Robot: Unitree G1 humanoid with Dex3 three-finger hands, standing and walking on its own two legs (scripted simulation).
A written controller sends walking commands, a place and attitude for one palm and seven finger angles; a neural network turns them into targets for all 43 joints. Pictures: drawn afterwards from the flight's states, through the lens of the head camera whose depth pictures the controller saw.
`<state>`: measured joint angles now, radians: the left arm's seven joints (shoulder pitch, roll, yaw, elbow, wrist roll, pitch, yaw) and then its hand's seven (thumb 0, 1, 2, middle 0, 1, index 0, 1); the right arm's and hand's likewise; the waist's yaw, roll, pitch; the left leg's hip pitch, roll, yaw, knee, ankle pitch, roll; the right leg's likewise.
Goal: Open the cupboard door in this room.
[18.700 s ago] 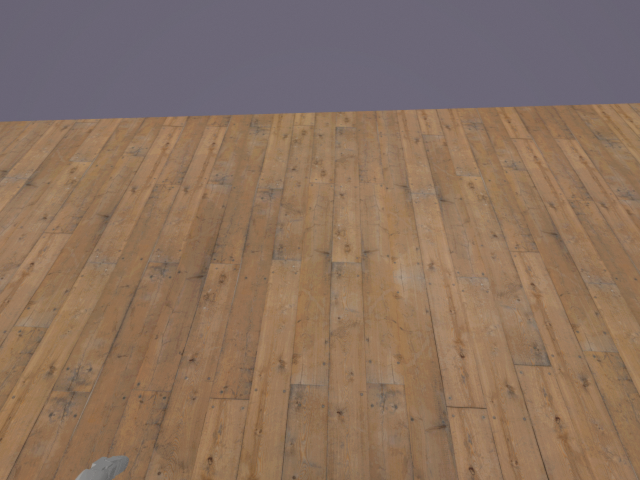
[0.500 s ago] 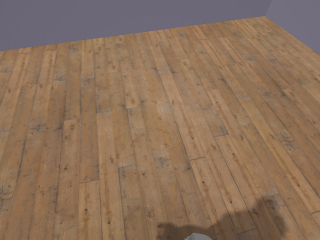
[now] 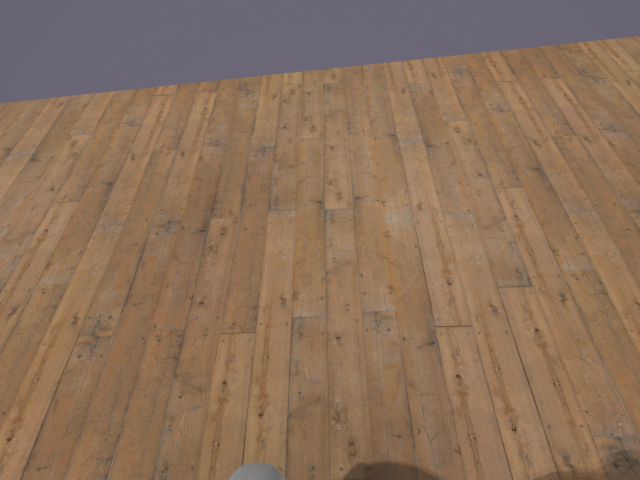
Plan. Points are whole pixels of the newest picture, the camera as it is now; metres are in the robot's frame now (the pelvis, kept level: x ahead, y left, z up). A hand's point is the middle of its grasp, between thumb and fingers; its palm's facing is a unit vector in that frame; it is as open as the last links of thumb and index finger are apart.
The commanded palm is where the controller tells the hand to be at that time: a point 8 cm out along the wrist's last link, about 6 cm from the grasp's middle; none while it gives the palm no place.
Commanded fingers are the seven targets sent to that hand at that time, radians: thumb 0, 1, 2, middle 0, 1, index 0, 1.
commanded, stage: turn or walk to find it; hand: left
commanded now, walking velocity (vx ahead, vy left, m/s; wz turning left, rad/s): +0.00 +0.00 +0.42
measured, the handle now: out of the picture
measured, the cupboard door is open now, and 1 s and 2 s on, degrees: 0 0 0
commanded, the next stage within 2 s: stand and wait in 0.54 s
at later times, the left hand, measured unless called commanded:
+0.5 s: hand out of the picture +0.04 +0.25 -0.16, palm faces +0.23 -0.94 -0.27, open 7.4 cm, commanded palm none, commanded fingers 0.00 0.90 0.90 -0.20 -0.30 -0.20 -0.30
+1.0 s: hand out of the picture -0.07 +0.19 -0.19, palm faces +0.23 -0.95 -0.19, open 7.4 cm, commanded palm none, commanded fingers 0.00 0.90 0.90 -0.20 -0.30 -0.20 -0.30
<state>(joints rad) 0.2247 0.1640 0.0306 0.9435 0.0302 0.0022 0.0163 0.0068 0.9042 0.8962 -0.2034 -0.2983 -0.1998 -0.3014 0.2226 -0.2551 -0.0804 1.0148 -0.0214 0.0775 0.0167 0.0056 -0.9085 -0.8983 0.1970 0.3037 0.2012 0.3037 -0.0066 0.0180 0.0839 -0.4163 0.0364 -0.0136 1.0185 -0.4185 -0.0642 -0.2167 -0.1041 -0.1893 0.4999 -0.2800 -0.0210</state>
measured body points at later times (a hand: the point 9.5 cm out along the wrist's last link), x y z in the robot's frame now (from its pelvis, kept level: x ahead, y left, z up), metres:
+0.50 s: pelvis -0.01 +0.03 +0.00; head +0.03 +0.03 +0.44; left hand +0.02 +0.30 -0.14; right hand +0.12 -0.19 -0.15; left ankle -0.04 +0.15 -0.74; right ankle +0.02 -0.11 -0.71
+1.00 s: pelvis -0.03 +0.01 -0.01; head +0.00 +0.03 +0.44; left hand -0.08 +0.24 -0.17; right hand +0.08 -0.22 -0.15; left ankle -0.07 +0.12 -0.74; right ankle +0.03 -0.09 -0.74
